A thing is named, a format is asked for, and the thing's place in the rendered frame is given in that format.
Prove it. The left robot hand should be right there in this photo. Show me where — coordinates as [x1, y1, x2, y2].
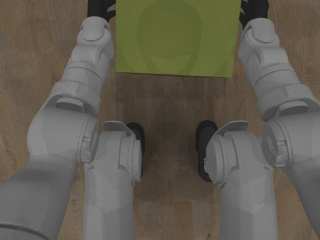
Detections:
[87, 0, 116, 22]

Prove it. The left robot foot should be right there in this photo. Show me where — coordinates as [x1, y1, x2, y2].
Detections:
[126, 122, 145, 184]

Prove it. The robot right upper arm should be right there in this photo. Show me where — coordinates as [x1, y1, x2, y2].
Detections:
[261, 110, 320, 240]

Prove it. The robot right thigh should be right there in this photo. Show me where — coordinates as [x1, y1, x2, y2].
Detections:
[208, 130, 279, 240]

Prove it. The robot left upper arm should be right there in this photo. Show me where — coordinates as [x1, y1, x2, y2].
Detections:
[0, 106, 99, 240]

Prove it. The robot left forearm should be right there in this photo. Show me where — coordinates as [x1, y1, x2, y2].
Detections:
[27, 16, 115, 154]

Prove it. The robot right forearm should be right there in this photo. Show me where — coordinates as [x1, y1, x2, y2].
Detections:
[237, 18, 320, 122]

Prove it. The carton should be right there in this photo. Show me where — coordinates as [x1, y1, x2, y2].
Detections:
[115, 0, 242, 78]

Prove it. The right robot hand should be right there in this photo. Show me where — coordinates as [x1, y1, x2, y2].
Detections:
[239, 0, 269, 30]

